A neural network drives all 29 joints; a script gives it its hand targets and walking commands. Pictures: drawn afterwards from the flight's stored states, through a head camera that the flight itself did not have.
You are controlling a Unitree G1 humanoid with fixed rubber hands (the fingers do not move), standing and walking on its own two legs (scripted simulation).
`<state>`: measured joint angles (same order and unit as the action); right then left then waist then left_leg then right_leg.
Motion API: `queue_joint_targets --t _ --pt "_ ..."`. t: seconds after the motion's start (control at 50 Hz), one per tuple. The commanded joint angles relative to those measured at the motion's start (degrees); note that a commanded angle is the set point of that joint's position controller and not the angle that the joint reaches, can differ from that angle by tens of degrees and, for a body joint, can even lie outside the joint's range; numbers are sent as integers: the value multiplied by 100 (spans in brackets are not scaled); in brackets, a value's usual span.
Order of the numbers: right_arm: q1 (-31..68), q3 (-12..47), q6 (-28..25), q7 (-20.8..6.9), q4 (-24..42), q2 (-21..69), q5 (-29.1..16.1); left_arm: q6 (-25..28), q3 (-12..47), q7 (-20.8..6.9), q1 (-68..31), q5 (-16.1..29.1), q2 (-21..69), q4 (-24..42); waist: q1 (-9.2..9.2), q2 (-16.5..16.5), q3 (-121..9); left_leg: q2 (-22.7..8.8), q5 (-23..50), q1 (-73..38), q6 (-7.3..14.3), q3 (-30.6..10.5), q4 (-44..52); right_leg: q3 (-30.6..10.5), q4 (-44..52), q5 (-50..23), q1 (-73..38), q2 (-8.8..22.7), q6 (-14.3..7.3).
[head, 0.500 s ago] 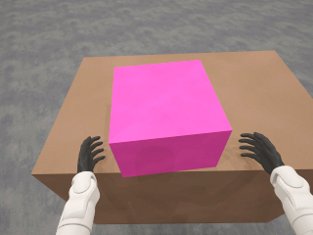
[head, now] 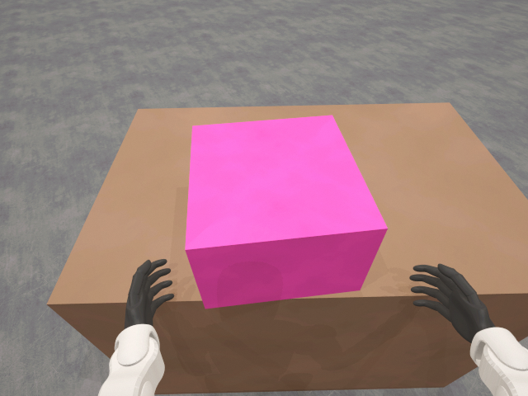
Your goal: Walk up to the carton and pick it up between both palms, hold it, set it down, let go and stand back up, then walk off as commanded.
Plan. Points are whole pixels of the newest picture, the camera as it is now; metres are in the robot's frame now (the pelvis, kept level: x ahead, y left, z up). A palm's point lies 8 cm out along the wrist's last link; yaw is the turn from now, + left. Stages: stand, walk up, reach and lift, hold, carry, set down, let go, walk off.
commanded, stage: set down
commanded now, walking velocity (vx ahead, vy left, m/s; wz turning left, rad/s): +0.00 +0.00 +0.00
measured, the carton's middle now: (273, 205) +0.45 +0.01 +0.02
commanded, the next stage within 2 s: none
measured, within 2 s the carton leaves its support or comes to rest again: neither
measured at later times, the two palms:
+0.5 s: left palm (144, 340) +0.21 +0.20 +0.00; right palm (472, 346) +0.21 -0.27 +0.00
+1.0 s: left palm (145, 339) +0.21 +0.20 -0.01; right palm (448, 348) +0.22 -0.25 -0.03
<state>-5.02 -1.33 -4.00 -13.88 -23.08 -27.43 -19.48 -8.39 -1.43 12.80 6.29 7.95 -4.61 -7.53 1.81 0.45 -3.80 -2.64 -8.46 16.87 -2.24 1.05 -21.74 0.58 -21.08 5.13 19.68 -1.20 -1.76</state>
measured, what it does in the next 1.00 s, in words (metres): stands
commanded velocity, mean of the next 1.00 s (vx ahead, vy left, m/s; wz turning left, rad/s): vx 0.00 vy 0.00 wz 0.00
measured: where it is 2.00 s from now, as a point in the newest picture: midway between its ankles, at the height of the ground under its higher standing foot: outside the picture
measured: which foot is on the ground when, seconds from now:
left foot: down 0.00-1.00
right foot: down 0.00-1.00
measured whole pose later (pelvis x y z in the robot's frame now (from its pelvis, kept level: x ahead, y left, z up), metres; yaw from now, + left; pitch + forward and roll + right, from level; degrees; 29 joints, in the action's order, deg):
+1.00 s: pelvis +0.03 +0.00 +0.00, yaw +0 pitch +2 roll +0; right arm -15.5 -3.3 -7.8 -8.1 -20.5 -18.3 -16.9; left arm -3.9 -0.1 5.3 17.4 6.2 -4.6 -3.1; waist 2.5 0.5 2.4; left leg -2.7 -10.6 12.0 -2.2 1.0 -20.4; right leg 0.6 -21.1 8.0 15.4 -1.2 -1.8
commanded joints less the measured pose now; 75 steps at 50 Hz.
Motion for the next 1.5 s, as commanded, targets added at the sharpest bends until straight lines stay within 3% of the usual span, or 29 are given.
queue_joint_targets --t 0.0,0.04,0.18,0.42,0.58,0.78,1.04,1.12,1.16,1.34,1.48 --pt "380 -1066 -301 21 1831 -1335 -212 267 307 -32 -296 -158 -546 2516 -70 621 -1031 351 -441 -747 184 132 600 -345 471 946 -1162 -96 -12" --pt "28 -1095 -338 39 2029 -1317 -207 310 332 -67 75 -181 -532 2717 -95 606 -945 340 -284 -884 160 138 600 -300 470 673 -1165 -117 -1" --pt "-241 -1196 -398 73 2342 -1093 -55 491 326 -102 302 -198 -564 2860 -73 637 -604 345 -419 -857 176 161 534 -382 470 1061 -1039 -79 27" --pt "-367 -1140 -358 176 1921 -776 334 535 356 -242 380 -250 -666 1841 -56 747 -445 367 -576 -800 263 256 534 -347 473 1259 -1018 -36 88" --pt "-574 -1045 -398 314 1606 -561 514 488 256 -387 601 -381 -757 1474 -54 605 -452 375 -324 -935 228 247 557 -260 484 796 -1130 -65 96" --pt "-920 -763 -631 485 1294 -218 659 596 74 -595 962 -477 -836 934 -10 695 -654 425 199 -903 234 256 459 -302 390 -61 -1593 -54 120" --pt "-845 -562 -721 694 778 205 995 498 11 -777 883 -615 -917 114 56 608 -158 447 -69 -778 226 286 472 -316 459 467 -1478 -26 130" --pt "-837 -491 -684 770 673 347 1118 409 2 -870 858 -609 -965 -208 86 717 37 465 -235 -711 248 326 493 -311 494 684 -1435 -15 146" --pt "-750 -466 -693 785 808 409 1129 379 -11 -865 774 -600 -996 -87 157 683 8 457 -275 -711 257 320 486 -296 485 847 -1412 -23 144" --pt "-521 -471 -531 916 402 669 1424 69 38 -967 484 -615 -1066 -482 166 653 368 466 -656 -638 270 370 489 -289 570 1640 -1192 28 134" --pt "-355 -523 -539 1035 218 780 1603 -123 64 -1014 403 -634 -1108 -520 164 585 348 462 -641 -592 249 408 439 -244 521 1682 -1250 33 115"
